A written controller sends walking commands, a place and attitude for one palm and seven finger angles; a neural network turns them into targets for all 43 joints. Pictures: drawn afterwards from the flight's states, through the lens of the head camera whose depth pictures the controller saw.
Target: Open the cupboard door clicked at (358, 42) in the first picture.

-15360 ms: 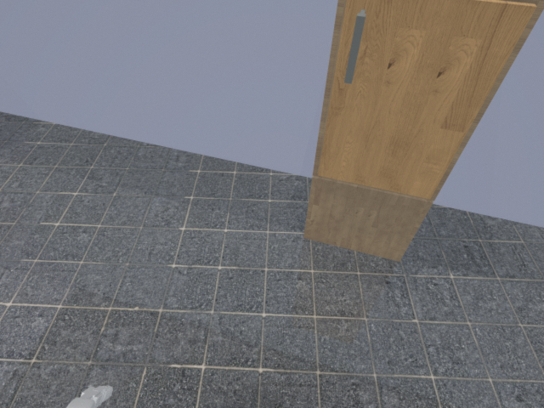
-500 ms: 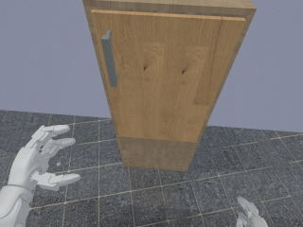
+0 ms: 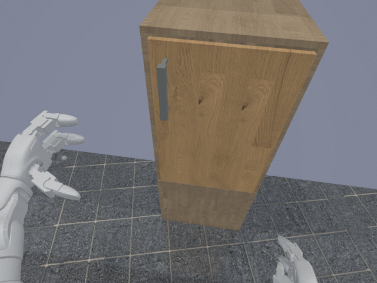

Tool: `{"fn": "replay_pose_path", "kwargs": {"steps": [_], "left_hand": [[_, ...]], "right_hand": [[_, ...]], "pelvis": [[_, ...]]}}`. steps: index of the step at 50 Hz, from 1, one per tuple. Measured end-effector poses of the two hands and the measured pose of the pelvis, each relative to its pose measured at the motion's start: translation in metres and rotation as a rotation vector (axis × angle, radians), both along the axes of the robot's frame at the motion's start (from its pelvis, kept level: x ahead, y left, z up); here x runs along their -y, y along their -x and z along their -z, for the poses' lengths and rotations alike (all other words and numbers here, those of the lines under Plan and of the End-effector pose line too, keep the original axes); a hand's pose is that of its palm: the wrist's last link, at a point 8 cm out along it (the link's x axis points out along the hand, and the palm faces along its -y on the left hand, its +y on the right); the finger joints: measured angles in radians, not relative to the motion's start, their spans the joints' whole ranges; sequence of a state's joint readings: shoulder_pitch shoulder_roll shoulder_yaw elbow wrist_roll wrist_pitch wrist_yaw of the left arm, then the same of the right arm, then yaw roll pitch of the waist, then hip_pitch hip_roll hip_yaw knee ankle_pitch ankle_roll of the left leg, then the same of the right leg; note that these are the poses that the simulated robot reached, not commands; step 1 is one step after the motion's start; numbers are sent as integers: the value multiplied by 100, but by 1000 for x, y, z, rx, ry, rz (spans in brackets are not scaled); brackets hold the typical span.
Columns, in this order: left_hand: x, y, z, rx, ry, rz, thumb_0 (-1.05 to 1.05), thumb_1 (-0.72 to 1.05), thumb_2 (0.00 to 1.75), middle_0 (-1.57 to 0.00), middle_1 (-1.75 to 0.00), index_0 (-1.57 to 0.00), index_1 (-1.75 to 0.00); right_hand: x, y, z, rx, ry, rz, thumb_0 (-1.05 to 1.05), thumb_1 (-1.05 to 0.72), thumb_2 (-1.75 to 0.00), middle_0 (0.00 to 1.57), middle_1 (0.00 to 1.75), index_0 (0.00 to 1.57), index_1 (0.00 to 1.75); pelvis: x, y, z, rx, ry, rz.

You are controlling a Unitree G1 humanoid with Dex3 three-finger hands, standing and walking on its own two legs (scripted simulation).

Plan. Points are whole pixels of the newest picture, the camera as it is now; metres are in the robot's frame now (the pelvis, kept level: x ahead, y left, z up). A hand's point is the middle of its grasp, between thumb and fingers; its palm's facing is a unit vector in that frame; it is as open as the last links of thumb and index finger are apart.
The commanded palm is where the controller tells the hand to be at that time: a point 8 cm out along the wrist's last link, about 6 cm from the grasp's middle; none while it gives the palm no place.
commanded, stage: raise the hand with hooked fingers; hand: left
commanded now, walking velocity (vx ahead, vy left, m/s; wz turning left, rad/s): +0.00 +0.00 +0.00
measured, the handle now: (164, 90) +0.55 +0.13 +0.13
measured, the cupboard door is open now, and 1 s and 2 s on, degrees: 0 0 0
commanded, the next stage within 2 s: move the hooked fingers beside the handle in 0.58 s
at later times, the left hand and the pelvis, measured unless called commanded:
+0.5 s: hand (82, 151) +0.29 +0.24 +0.16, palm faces +0.03 -1.00 -0.08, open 14.0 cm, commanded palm +0.26 +0.28 +0.16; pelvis +0.00 -0.04 +0.01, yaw +0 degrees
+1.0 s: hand (99, 138) +0.33 +0.22 +0.15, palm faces +0.02 -1.00 -0.05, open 14.0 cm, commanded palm +0.31 +0.27 +0.15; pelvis +0.00 -0.06 +0.00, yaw -1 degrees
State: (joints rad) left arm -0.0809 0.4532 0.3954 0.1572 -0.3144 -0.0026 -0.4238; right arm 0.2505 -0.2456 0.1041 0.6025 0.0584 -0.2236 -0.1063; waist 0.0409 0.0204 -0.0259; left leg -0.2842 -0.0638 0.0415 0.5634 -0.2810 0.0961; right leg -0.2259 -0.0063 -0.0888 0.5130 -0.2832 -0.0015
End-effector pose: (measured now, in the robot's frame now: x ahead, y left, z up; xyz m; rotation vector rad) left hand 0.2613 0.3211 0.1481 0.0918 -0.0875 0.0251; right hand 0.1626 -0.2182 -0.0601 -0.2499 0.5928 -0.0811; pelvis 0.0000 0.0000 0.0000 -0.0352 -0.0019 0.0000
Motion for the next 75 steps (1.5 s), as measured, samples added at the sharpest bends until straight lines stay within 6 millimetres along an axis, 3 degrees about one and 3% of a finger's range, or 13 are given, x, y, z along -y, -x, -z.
{"fn": "replay_pose_path", "kwargs": {"steps": [4,8,19,28,38,52,64,75], "left_hand": [[-8,-10,-15,-4,-1,-9,-2,-50,30,-30,-119,-30,-120],[-8,-18,-16,-78,-1,3,-2,-50,30,-30,-120,-30,-120],[22,-12,-4,-61,34,15,-2,-50,30,-30,-120,-30,-120],[37,-12,-13,-46,16,6,-2,-50,30,-30,-120,-30,-120],[55,-16,-6,-80,26,8,-2,-50,30,-30,-120,-30,-120],[50,-56,-8,-80,41,15,-2,-50,30,-30,-120,-30,-120],[47,-86,5,-98,63,29,-2,-50,30,-30,-120,-30,-120],[45,-113,1,-85,82,62,-2,-50,30,-30,-120,-30,-120]], "right_hand": [[7,5,3,-21,0,16,1,-90,-90,20,30,20,30],[18,10,5,-35,-6,40,1,-90,-90,20,30,20,30],[45,13,2,-32,2,58,1,-90,-90,20,30,20,30],[58,5,3,-5,-18,65,1,-90,-90,20,30,20,30],[72,4,8,-2,-35,80,1,-90,-90,20,30,20,30],[93,29,19,-84,0,142,1,-90,-90,20,30,20,30],[84,54,22,-161,18,183,1,-90,-90,20,30,20,30],[59,57,24,-197,15,184,1,-90,-90,20,30,20,30]], "pelvis": [[3,1,-2,6,-3,-5],[6,1,-3,0,-7,-3],[25,-2,-5,2,-16,8],[40,-1,-5,8,-23,8],[53,-1,-3,3,-30,12],[56,0,0,-28,-29,23],[41,-3,0,-53,-23,30],[21,-8,-1,-66,-15,28]]}}
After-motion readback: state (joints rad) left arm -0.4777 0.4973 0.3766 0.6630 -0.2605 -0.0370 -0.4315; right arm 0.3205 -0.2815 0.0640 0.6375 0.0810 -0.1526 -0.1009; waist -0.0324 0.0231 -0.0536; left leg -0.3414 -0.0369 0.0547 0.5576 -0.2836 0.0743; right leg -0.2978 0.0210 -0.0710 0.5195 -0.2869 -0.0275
